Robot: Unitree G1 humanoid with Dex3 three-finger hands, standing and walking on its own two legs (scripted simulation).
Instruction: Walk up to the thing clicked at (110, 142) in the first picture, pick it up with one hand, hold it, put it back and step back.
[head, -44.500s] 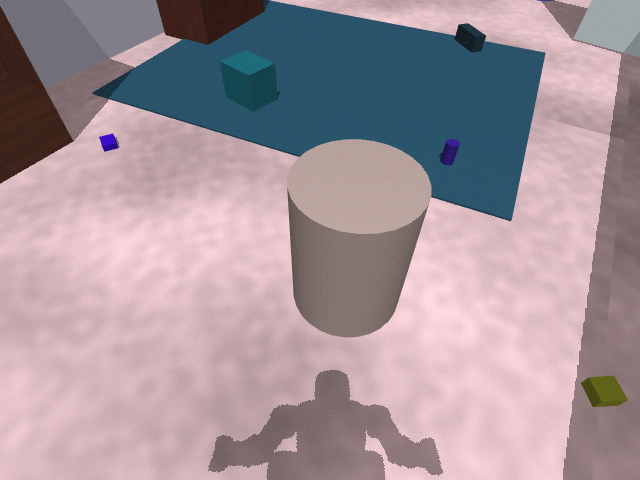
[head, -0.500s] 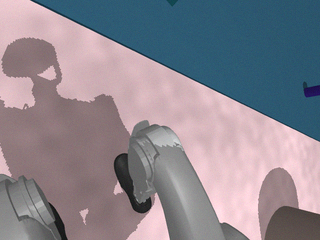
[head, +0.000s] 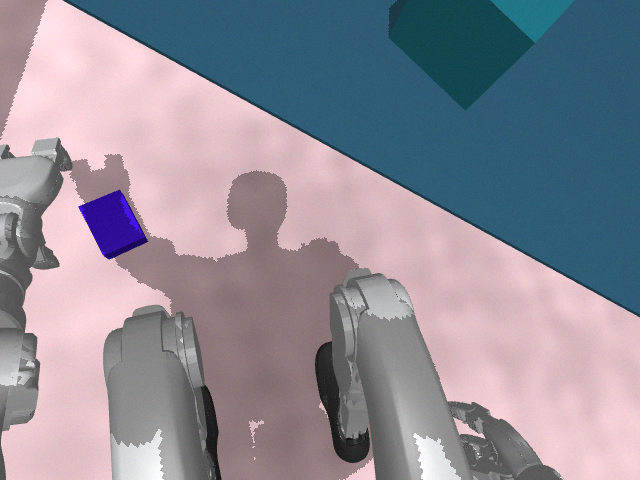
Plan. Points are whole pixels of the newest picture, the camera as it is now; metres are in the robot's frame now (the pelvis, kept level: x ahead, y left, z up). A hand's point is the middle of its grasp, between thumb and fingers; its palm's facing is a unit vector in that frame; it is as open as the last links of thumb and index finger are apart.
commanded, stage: withdraw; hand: left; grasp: from above
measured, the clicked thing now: (114, 224) +0.50 +0.25 -0.34
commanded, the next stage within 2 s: home in 0.30 s
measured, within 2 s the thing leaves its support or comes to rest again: neither
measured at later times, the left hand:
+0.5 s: hand (61, 191) +0.50 +0.27 -0.18, palm faces -0.43 -0.05 -0.90, open 13.8 cm
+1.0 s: hand out of the picture +0.34 +0.25 +0.02, palm faces -0.26 -0.69 -0.68, open 7.8 cm
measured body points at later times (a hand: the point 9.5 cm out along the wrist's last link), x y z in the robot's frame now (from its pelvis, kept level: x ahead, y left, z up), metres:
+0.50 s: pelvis +0.01 +0.00 -0.01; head +0.26 +0.06 +0.36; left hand +0.52 +0.27 -0.12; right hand +0.02 -0.26 -0.12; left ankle +0.08 +0.12 -0.32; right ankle +0.12 -0.13 -0.32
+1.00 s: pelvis +0.02 +0.00 +0.14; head +0.18 +0.05 +0.55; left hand +0.35 +0.29 +0.06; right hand +0.21 -0.26 +0.03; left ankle +0.08 +0.12 -0.32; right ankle +0.12 -0.13 -0.32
